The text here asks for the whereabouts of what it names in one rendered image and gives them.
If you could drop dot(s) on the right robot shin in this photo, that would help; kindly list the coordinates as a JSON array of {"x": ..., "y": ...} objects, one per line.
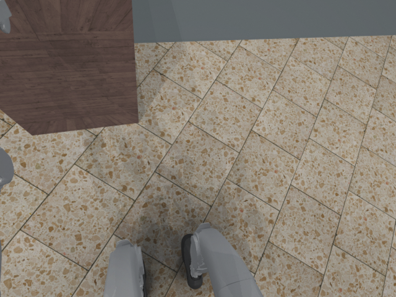
[{"x": 196, "y": 269}]

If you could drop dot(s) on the cabinet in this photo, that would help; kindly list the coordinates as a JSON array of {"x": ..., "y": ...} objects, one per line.
[{"x": 68, "y": 65}]

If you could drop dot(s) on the right robot foot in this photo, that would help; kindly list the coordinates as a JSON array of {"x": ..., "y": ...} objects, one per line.
[{"x": 193, "y": 282}]

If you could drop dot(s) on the robot left upper arm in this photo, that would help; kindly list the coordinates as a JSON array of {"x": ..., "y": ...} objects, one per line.
[{"x": 6, "y": 175}]

